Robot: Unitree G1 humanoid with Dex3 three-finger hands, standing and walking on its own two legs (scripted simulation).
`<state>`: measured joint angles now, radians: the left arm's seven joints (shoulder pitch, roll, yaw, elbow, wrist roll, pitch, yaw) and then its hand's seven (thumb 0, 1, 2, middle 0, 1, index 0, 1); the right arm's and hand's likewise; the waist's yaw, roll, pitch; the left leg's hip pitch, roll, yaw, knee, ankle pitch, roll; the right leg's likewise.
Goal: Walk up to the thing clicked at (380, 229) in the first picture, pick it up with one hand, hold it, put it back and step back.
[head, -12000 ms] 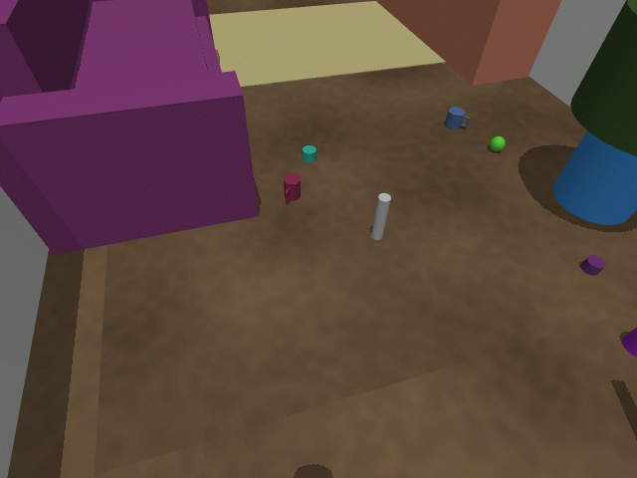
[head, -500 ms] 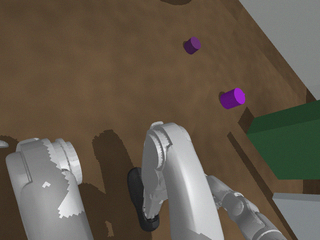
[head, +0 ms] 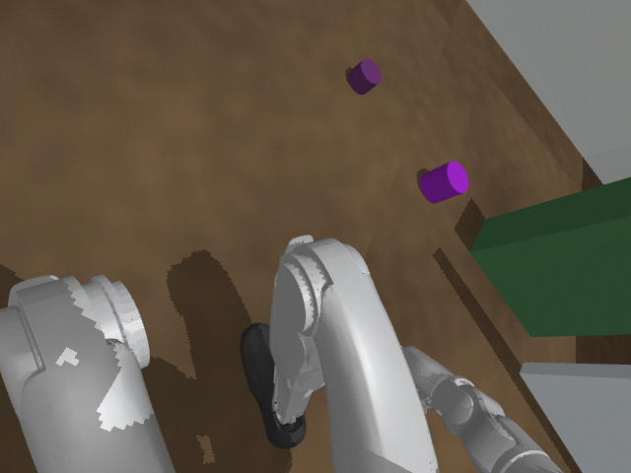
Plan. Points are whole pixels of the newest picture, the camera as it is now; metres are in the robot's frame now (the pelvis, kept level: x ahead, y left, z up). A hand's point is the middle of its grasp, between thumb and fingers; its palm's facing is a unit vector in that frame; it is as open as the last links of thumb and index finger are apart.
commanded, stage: close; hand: left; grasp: from the side
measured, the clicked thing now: out of the picture +0.43 +0.32 -0.17
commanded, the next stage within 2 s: settle in 0.34 s
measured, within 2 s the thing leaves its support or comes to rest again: leaves its support in 0.76 s
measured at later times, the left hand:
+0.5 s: hand out of the picture +0.43 +0.30 -0.16, palm faces +0.38 -0.92 +0.00, open 6.5 cm
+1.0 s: hand out of the picture +0.42 +0.32 -0.10, palm faces +0.36 -0.93 -0.01, open 6.4 cm
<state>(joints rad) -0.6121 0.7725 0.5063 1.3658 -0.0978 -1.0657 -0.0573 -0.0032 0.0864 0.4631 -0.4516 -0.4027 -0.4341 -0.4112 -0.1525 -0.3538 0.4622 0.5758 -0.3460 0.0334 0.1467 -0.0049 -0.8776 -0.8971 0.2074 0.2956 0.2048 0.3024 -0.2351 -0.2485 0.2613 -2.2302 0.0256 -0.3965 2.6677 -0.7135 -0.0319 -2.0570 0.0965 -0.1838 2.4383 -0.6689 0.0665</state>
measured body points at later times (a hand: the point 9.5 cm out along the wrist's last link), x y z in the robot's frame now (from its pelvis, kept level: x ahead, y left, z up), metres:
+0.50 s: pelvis +0.00 +0.00 +0.00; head +0.22 +0.19 +0.34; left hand +0.40 +0.35 -0.15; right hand +0.18 -0.24 -0.04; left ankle +0.08 +0.13 -0.25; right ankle +0.13 -0.14 -0.25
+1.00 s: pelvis +0.00 +0.00 +0.02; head +0.21 +0.18 +0.37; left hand +0.40 +0.37 -0.10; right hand +0.18 -0.25 -0.04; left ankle +0.08 +0.13 -0.25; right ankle +0.13 -0.14 -0.25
